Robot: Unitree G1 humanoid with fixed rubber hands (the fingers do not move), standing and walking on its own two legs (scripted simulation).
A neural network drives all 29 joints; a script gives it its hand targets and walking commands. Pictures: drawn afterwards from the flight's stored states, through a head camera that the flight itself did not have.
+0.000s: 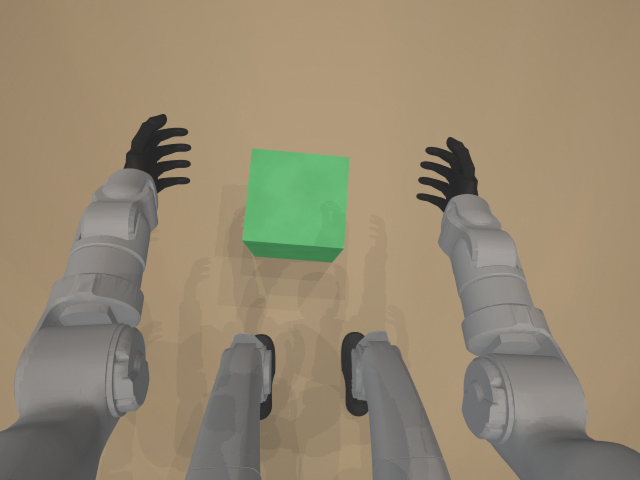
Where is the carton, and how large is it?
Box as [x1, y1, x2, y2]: [242, 148, 349, 261]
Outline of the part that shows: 252,148 242,240 255,256 332,261 343,248 349,157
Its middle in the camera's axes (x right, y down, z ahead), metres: -0.05 -0.08 +0.93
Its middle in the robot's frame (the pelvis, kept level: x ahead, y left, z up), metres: +0.53 +0.02 -0.53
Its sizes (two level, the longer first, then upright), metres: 0.210 0.200 0.250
